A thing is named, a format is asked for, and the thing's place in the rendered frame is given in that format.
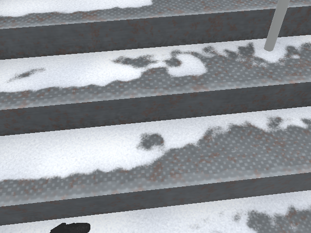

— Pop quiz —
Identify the left robot hand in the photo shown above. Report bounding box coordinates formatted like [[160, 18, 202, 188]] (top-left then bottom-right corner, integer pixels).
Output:
[[50, 222, 90, 233]]

